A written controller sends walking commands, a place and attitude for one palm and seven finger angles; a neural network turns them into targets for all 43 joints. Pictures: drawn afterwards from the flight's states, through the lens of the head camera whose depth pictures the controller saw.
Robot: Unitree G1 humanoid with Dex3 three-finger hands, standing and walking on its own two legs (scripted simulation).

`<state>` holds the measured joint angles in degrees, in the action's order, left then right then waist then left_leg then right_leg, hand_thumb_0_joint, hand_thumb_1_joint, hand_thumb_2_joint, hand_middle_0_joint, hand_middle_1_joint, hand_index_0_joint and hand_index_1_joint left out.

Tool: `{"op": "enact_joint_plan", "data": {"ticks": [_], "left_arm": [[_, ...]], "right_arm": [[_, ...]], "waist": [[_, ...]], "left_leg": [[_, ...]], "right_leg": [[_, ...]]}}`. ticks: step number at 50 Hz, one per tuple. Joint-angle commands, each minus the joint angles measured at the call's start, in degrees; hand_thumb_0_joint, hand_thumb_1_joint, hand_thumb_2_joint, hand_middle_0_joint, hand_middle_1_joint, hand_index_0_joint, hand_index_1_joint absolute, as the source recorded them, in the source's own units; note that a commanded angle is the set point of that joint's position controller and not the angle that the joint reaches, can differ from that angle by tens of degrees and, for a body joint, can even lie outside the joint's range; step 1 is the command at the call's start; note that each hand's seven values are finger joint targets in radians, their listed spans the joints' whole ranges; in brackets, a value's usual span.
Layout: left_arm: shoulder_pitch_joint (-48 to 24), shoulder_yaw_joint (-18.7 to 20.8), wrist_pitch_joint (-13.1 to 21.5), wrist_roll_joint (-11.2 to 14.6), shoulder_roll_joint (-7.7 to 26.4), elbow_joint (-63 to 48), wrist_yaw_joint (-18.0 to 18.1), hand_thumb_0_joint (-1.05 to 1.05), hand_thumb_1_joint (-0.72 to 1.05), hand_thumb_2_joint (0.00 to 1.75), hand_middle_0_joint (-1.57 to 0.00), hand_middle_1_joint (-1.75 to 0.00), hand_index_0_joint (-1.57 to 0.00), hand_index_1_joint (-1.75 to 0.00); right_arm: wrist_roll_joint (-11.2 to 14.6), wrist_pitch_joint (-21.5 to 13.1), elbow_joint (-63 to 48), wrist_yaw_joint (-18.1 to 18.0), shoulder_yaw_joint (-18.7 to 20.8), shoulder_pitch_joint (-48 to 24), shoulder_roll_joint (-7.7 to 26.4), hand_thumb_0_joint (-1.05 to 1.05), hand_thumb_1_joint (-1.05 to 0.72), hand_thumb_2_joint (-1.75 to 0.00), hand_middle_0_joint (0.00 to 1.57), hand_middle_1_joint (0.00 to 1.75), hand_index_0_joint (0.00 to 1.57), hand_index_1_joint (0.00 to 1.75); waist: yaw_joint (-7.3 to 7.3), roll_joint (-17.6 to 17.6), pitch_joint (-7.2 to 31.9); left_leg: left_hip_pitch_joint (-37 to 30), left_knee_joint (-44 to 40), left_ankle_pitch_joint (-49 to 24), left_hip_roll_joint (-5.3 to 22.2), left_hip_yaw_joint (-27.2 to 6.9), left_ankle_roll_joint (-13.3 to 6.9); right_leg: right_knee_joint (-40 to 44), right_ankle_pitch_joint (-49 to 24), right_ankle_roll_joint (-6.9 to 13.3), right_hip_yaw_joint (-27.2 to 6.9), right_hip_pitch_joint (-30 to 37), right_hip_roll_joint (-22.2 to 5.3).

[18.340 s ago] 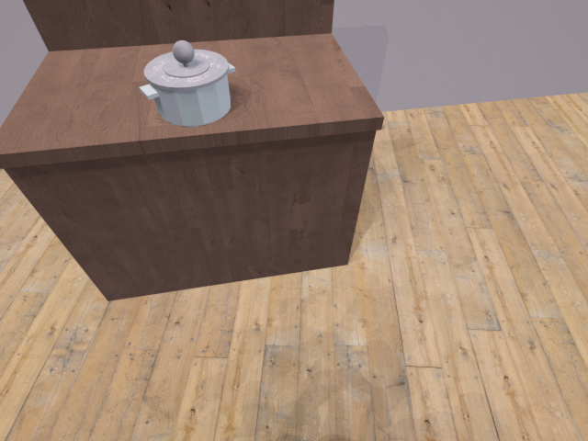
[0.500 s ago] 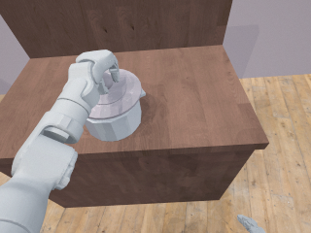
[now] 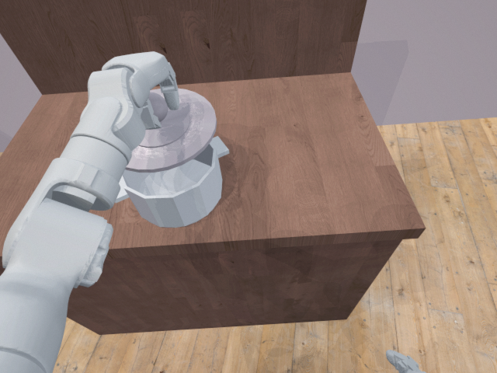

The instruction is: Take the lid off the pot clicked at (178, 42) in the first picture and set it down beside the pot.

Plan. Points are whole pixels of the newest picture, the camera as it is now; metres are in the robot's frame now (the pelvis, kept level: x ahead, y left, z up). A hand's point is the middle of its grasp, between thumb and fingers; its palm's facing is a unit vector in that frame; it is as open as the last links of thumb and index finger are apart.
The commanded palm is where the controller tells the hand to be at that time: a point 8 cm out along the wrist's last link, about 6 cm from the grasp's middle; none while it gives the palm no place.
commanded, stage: lift the lid straight up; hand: left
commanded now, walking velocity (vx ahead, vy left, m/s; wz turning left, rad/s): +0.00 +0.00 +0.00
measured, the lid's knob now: (152, 108) +0.50 +0.15 +0.17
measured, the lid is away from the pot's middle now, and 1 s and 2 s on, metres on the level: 0.01 0.00 0.12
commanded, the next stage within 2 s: move the lid sideways beside the pot in 0.94 s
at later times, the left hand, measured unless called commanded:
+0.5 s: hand (141, 83) +0.47 +0.14 +0.24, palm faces -0.22 -0.05 -0.97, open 7.5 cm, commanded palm +0.45 +0.15 +0.31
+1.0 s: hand (126, 72) +0.46 +0.15 +0.26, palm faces -0.20 -0.06 -0.98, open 7.5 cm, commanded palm +0.45 +0.15 +0.33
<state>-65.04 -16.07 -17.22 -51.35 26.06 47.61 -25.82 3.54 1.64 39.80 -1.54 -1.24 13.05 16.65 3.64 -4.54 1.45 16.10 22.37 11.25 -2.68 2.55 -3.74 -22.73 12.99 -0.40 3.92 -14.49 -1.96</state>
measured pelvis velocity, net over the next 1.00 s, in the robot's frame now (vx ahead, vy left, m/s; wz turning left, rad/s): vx -0.01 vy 0.01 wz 0.00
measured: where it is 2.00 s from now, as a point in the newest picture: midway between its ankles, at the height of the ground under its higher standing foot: outside the picture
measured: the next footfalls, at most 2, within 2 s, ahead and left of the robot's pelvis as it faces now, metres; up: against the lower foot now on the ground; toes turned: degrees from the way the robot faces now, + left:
none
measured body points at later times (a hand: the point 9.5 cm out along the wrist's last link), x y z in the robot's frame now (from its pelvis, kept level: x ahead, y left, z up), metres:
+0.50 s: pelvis -0.01 +0.01 +0.00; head +0.02 -0.03 +0.45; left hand +0.48 +0.14 +0.29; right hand +0.11 -0.24 -0.13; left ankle +0.00 +0.08 -0.74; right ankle -0.02 -0.12 -0.74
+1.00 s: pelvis -0.01 +0.01 +0.00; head +0.01 -0.02 +0.45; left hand +0.47 +0.15 +0.32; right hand +0.12 -0.25 -0.12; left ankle +0.00 +0.08 -0.74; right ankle -0.02 -0.12 -0.74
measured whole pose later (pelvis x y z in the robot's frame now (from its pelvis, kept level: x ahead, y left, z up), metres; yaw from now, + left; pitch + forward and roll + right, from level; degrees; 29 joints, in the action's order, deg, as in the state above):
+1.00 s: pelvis -0.01 +0.01 +0.00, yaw +0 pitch +4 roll +0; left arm -74.4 -17.0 -20.1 -52.5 27.3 49.2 -30.9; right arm 3.7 0.8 39.2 -1.4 -2.3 11.5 16.5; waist 2.9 -4.3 1.9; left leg 15.9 21.5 9.8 -3.3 2.6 -4.2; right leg -22.6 11.9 -0.8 3.7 -14.6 -2.5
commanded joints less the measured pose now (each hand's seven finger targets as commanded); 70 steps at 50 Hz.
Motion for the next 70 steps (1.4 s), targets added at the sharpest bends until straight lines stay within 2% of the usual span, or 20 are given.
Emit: {"op": "enact_joint_plan", "data": {"ticks": [1, 8, 10, 13, 21, 25, 29, 33, 34, 36, 43, 47, 50, 53, 54, 56, 58, 62, 66, 70], "left_arm": [[-39.07, 6.60, -0.21, -1.72, 15.87, -12.90, 2.57, 0.00, 0.53, 1.08, -0.84, -1.01, -0.92, -1.08], [-40.75, 3.55, -0.36, -0.74, 11.36, -19.09, 2.05, 0.00, 0.53, 1.08, -0.84, -1.01, -0.92, -1.08], [-39.88, 6.62, -1.53, -2.14, 15.45, -12.48, 1.83, 0.00, 0.53, 1.08, -0.84, -1.01, -0.92, -1.08], [-41.84, 2.10, -1.98, -0.69, 9.88, -9.83, 1.64, 0.00, 0.53, 1.08, -0.84, -1.01, -0.92, -1.08], [-50.17, 7.05, -0.63, -3.77, 18.45, -11.84, 1.87, 0.00, 0.53, 1.08, -0.84, -1.01, -0.92, -1.08], [-48.69, 3.19, -1.14, -3.11, 12.90, -7.44, 1.05, 0.00, 0.53, 1.08, -0.84, -1.01, -0.92, -1.08], [-48.24, 7.20, -0.93, -3.29, 18.00, -8.26, 0.77, 0.00, 0.53, 1.08, -0.84, -1.01, -0.92, -1.08], [-47.36, 2.02, -1.08, -2.08, 11.53, -11.27, -0.30, 0.00, 0.53, 1.08, -0.84, -1.01, -0.92, -1.08], [-48.91, 5.74, -1.20, -3.19, 16.57, -12.56, -0.19, 0.00, 0.53, 1.08, -0.84, -1.01, -0.92, -1.08], [-49.73, 7.02, -1.44, -3.48, 18.41, -12.69, -0.44, 0.00, 0.53, 1.08, -0.84, -1.01, -0.92, -1.08], [-45.10, 3.86, -2.62, -2.50, 14.37, -10.52, -1.27, 0.00, 0.53, 1.08, -0.84, -1.01, -0.92, -1.08], [-50.59, 5.41, -2.41, -3.82, 17.97, -12.53, -1.32, 0.00, 0.53, 1.08, -0.84, -1.01, -0.92, -1.08], [-51.31, 2.05, -2.18, -3.26, 13.72, -11.09, -1.36, 0.00, 0.53, 1.08, -0.84, -1.01, -0.92, -1.08], [-49.63, 4.74, -1.25, -3.02, 17.43, -9.48, -1.16, 0.00, 0.53, 1.08, -0.84, -1.01, -0.92, -1.08], [-51.17, 8.11, -0.62, -4.42, 22.35, -9.84, -0.76, 0.00, 0.53, 1.08, -0.84, -1.01, -0.92, -1.08], [-51.39, 6.95, -0.19, -4.82, 21.99, -6.42, -0.78, 0.00, 0.53, 1.08, -0.84, -1.01, -0.92, -1.08], [-51.89, 2.02, 0.17, -3.81, 15.64, -7.47, -0.62, 0.00, 0.53, 1.08, -0.84, -1.01, -0.92, -1.08], [-51.74, 7.17, 1.25, -5.46, 22.08, -7.99, -0.46, 0.00, 0.53, 1.08, -0.84, -1.01, -0.92, -1.08], [-48.79, 8.23, 1.13, -5.06, 23.78, -4.71, -1.62, 0.00, 0.53, 1.08, -0.84, -1.01, -0.92, -1.08], [-48.36, 7.07, 1.99, -5.41, 23.10, -8.74, -2.34, 0.00, 0.53, 1.08, -0.84, -1.01, -0.92, -1.08]], "right_arm": [[0.11, -2.40, -7.00, -0.50, 2.16, -2.45, 6.52, 0.00, -0.90, -0.90, 0.20, 0.30, 0.20, 0.30], [-0.01, -3.39, -7.97, 0.25, 2.54, -3.63, 6.17, 0.00, -0.90, -0.90, 0.20, 0.30, 0.20, 0.30], [-0.12, -2.70, -6.69, 0.22, 2.09, -3.22, 6.64, 0.00, -0.90, -0.90, 0.20, 0.30, 0.20, 0.30], [0.44, -2.10, -6.48, -0.02, 1.73, -3.75, 6.50, 0.00, -0.90, -0.90, 0.20, 0.30, 0.20, 0.30], [-0.36, -3.79, -7.15, -1.00, 1.26, -3.42, 5.88, 0.00, -0.90, -0.90, 0.20, 0.30, 0.20, 0.30], [-0.02, -3.74, -6.50, -0.78, 1.43, -2.86, 5.95, 0.00, -0.90, -0.90, 0.20, 0.30, 0.20, 0.30], [-0.35, -3.92, -6.67, -0.75, 1.33, -2.56, 6.33, 0.00, -0.90, -0.90, 0.20, 0.30, 0.20, 0.30], [0.07, -4.20, -7.68, -0.49, 1.71, -3.19, 6.12, 0.00, -0.90, -0.90, 0.20, 0.30, 0.20, 0.30], [-0.13, -4.25, -7.22, -0.41, 1.77, -2.79, 6.24, 0.00, -0.90, -0.90, 0.20, 0.30, 0.20, 0.30], [-0.12, -4.30, -7.29, -0.50, 1.55, -2.97, 6.37, 0.00, -0.90, -0.90, 0.20, 0.30, 0.20, 0.30], [0.33, -3.26, -7.85, -0.21, 1.44, -4.17, 6.70, 0.00, -0.90, -0.90, 0.20, 0.30, 0.20, 0.30], [0.46, -3.00, -8.01, -0.54, 1.15, -4.83, 6.30, 0.00, -0.90, -0.90, 0.20, 0.30, 0.20, 0.30], [0.41, -3.40, -7.71, -0.90, 1.09, -4.63, 5.84, 0.00, -0.90, -0.90, 0.20, 0.30, 0.20, 0.30], [0.32, -3.30, -7.42, -1.33, 1.17, -3.81, 6.82, 0.00, -0.90, -0.90, 0.20, 0.30, 0.20, 0.30], [0.15, -3.20, -7.34, -1.50, 0.95, -3.52, 6.61, 0.00, -0.90, -0.90, 0.20, 0.30, 0.20, 0.30], [0.42, -2.70, -6.99, -1.96, 0.53, -3.63, 6.46, 0.00, -0.90, -0.90, 0.20, 0.30, 0.20, 0.30], [0.72, -2.83, -7.26, -1.68, 0.91, -3.53, 6.39, 0.00, -0.90, -0.90, 0.20, 0.30, 0.20, 0.30], [0.03, -2.97, -7.58, -1.61, 1.11, -2.58, 6.59, 0.00, -0.90, -0.90, 0.20, 0.30, 0.20, 0.30], [0.35, -1.98, -7.16, -1.55, 1.41, -1.81, 7.11, 0.00, -0.90, -0.90, 0.20, 0.30, 0.20, 0.30], [0.18, -1.74, -7.87, -1.09, 1.98, -1.76, 7.35, 0.00, -0.90, -0.90, 0.20, 0.30, 0.20, 0.30]], "waist": [[0.17, 4.64, 26.64], [0.19, 1.64, 30.12], [-0.17, 5.57, 27.19], [0.72, 6.46, 22.46], [-0.35, 4.49, 30.98], [0.49, 5.63, 25.48], [-0.44, 6.07, 27.99], [0.25, 5.11, 27.10], [-0.42, 5.39, 28.13], [-0.69, 5.09, 28.54], [-0.55, 4.74, 25.40], [-0.49, 5.80, 27.18], [0.57, 4.26, 25.97], [0.38, 6.10, 25.00], [-0.29, 6.67, 27.01], [0.23, 7.49, 25.10], [1.01, 3.62, 24.31], [0.05, 2.00, 29.06], [0.19, 7.28, 26.57], [0.28, 3.27, 28.59]], "left_leg": [[-17.51, 1.55, -21.74, 0.20, -6.09, -0.90], [-23.23, 2.82, -31.32, 1.00, -7.82, 0.00], [-18.86, 1.70, -25.52, 0.65, -6.89, -0.14], [-15.96, 0.20, -18.60, 0.21, -6.17, -0.17], [-18.76, 0.37, -19.88, 0.22, -6.60, -0.16], [-17.11, -0.17, -17.84, 0.41, -6.44, -0.09], [-16.55, 0.10, -19.74, 0.19, -6.39, -0.23], [-18.62, 0.78, -23.65, 0.47, -6.68, -0.47], [-18.64, 0.63, -22.48, 0.63, -6.60, -0.38], [-18.45, 0.50, -22.61, 0.33, -6.65, -0.48], [-16.57, 0.28, -22.27, 0.16, -6.08, -0.46], [-16.33, -0.20, -17.86, 0.08, -5.68, -0.66], [-17.52, 0.07, -17.33, 0.07, -6.23, -0.54], [-16.04, -0.23, -15.60, 0.15, -6.18, -0.60], [-15.27, -0.54, -14.49, 0.02, -6.03, -0.54], [-13.00, -1.11, -12.38, -0.16, -5.41, -0.76], [-14.99, -0.90, -14.16, 0.17, -5.83, -0.25], [-17.02, 0.10, -17.13, 0.20, -6.09, -0.29], [-13.53, -0.05, -16.83, 0.11, -5.40, -1.03], [-17.07, 1.65, -24.50, 0.37, -6.04, -0.98]], "right_leg": [[0.09, -21.91, 2.53, -2.03, 3.65, 2.34], [-0.15, -22.32, 2.67, -1.67, 1.72, 2.43], [-0.17, -21.14, 2.64, -1.72, 2.64, 2.56], [0.52, -17.32, 2.83, -0.97, 0.39, 2.24], [-0.13, -19.12, 2.86, -2.43, 4.57, 1.99], [0.62, -16.66, 2.81, -1.80, 1.14, 2.23], [0.30, -19.44, 2.86, -2.36, 4.56, 1.94], [0.99, -19.77, 2.77, -2.02, 2.72, 1.93], [0.76, -19.55, 2.70, -2.27, 3.52, 2.10], [0.39, -19.95, 2.91, -2.22, 4.18, 2.16], [0.94, -19.53, 2.98, -1.87, 3.45, 1.88], [0.60, -18.27, 2.84, -2.30, 4.39, 2.00], [1.03, -16.27, 2.88, -1.93, 1.73, 2.40], [1.57, -15.65, 2.92, -1.93, 2.37, 2.19], [1.06, -15.84, 2.83, -2.37, 4.38, 2.18], [1.29, -15.49, 2.78, -2.28, 4.55, 2.02], [1.58, -14.60, 3.05, -1.77, 1.76, 2.03], [0.93, -16.08, 3.20, -2.30, 3.16, 2.25], [1.29, -18.86, 2.80, -2.33, 5.25, 2.11], [1.09, -21.25, 2.83, -2.36, 4.15, 2.32]]}}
